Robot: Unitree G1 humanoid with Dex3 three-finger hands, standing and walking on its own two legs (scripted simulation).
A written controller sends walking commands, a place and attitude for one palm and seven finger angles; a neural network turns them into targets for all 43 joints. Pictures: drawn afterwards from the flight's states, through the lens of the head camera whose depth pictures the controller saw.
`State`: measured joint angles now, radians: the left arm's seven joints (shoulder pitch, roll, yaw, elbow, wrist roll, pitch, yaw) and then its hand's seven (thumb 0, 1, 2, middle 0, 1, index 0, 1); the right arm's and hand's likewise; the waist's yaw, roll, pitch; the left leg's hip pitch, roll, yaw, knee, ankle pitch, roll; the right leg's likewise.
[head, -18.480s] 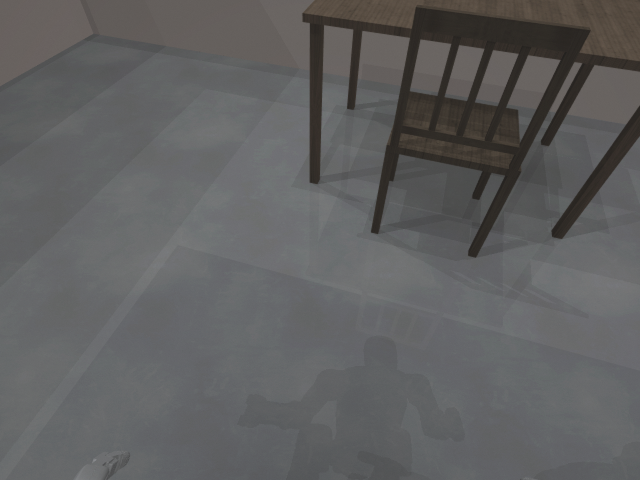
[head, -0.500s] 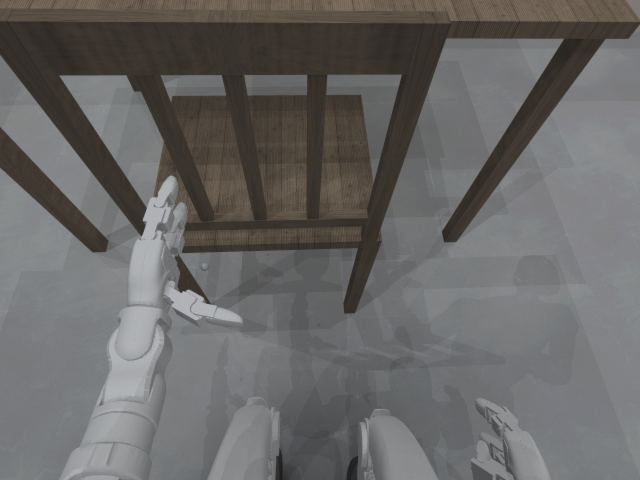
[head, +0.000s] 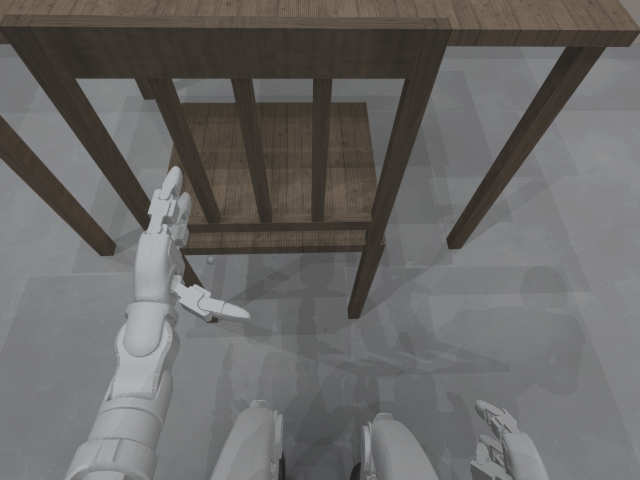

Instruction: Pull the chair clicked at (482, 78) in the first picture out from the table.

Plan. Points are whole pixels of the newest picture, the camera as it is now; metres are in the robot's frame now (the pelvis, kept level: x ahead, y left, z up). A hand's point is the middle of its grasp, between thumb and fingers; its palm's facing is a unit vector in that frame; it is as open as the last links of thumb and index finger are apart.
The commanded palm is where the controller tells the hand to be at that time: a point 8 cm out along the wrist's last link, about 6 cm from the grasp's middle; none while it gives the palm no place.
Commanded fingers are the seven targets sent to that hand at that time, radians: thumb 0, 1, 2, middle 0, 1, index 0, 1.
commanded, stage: push the fingers through the gap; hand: left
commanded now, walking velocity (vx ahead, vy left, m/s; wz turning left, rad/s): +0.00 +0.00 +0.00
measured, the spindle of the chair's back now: (256, 162) +0.52 +0.10 +0.03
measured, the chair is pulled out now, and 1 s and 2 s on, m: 0.00 0.00 0.00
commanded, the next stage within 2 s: hook a spindle and tug to test in 1.42 s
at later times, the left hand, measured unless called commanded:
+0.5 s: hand (209, 224) +0.42 +0.16 +0.02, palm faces +0.05 -1.00 -0.04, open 17.0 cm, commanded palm +0.40 +0.20 +0.02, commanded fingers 0.00 -0.50 0.30 -0.06 -0.08 -0.06 -0.08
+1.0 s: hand (212, 193) +0.48 +0.16 +0.02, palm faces +0.07 -1.00 -0.05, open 17.0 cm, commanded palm +0.45 +0.20 +0.02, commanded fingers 0.00 -0.50 0.30 -0.06 -0.08 -0.06 -0.08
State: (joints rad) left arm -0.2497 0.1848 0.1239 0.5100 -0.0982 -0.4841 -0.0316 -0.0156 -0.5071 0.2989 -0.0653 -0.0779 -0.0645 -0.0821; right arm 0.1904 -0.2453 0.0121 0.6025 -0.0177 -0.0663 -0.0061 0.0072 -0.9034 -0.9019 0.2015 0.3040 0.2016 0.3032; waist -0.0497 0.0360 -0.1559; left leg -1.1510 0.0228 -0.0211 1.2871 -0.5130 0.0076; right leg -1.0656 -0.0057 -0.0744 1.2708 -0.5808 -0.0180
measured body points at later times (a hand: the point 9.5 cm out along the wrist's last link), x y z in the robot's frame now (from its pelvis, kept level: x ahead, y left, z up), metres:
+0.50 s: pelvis +0.00 +0.00 +0.00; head +0.13 +0.01 +0.43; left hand +0.42 +0.21 +0.03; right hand +0.10 -0.26 -0.12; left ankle +0.05 +0.11 -0.62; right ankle +0.01 -0.11 -0.62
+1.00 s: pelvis +0.00 +0.01 -0.01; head +0.14 +0.02 +0.42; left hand +0.47 +0.21 +0.03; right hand +0.06 -0.26 -0.13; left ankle +0.05 +0.11 -0.62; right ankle +0.01 -0.11 -0.62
